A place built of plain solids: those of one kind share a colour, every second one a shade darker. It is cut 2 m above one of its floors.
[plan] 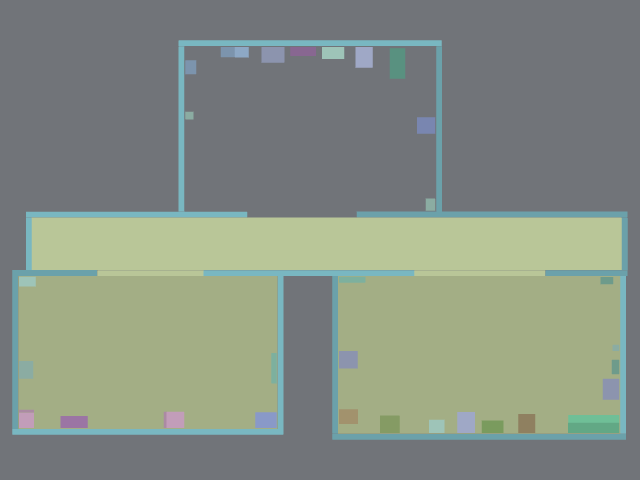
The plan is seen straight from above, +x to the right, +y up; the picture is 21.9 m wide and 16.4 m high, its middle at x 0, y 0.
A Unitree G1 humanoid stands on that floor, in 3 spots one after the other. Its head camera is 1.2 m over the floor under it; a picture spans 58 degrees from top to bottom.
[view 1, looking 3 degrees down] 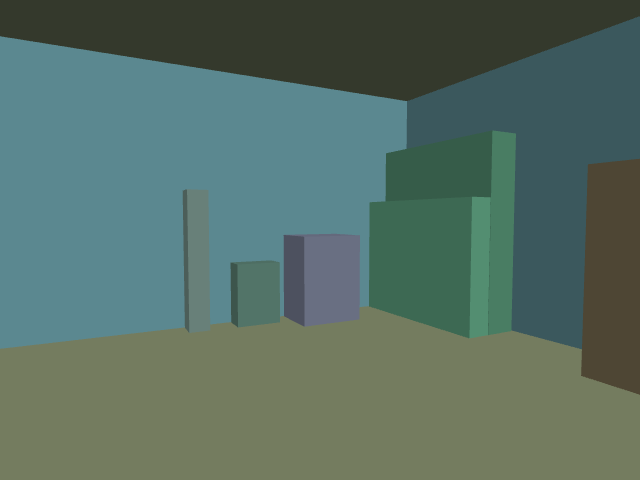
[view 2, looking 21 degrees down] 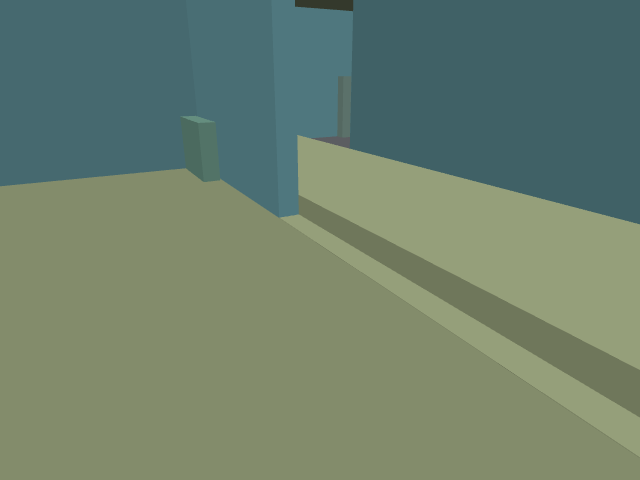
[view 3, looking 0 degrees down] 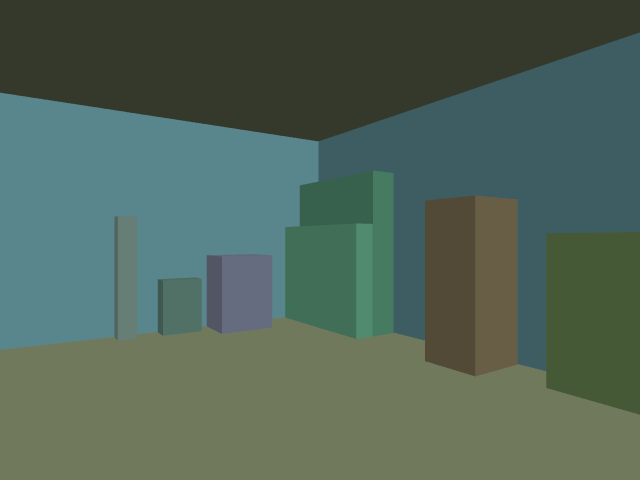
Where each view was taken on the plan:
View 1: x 5.44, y -2.69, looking -28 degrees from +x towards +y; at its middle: washing_machine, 4.78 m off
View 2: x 6.62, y -2.69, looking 151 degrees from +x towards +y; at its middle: floor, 3.35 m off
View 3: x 4.39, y -2.69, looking -34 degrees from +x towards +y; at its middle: kitchen_run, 5.88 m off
